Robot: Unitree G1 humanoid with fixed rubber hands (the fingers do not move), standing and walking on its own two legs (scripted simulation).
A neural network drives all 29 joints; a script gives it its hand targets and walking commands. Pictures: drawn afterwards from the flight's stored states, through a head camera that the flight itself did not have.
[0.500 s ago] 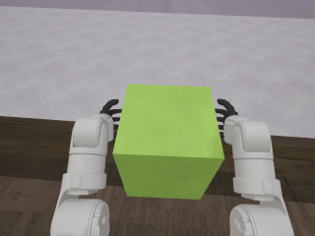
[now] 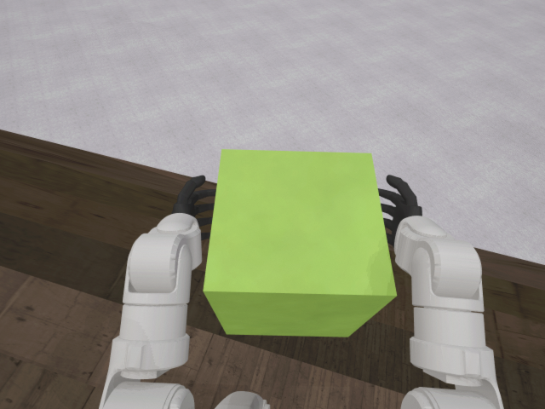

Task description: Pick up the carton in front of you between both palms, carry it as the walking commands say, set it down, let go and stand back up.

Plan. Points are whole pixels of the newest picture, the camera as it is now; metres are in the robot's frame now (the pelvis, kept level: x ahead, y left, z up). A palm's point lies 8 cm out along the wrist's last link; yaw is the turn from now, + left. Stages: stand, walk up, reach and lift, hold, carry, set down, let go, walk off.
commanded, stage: carry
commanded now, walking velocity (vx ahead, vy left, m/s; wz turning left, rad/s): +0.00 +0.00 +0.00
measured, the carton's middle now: (291, 253) +0.36 +0.03 +0.03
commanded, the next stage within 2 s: none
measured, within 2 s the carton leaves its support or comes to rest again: neither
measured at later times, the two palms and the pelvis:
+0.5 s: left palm (224, 144) +0.69 +0.21 -0.05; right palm (348, 164) +0.66 -0.09 -0.05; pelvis +0.33 +0.08 -0.13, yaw -2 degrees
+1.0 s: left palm (246, 116) +0.98 +0.21 -0.17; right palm (338, 122) +1.00 -0.09 -0.17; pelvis +0.65 +0.04 -0.27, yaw -1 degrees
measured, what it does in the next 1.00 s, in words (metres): goes down: left foot 0.13 m lower, then right foot 0.13 m lower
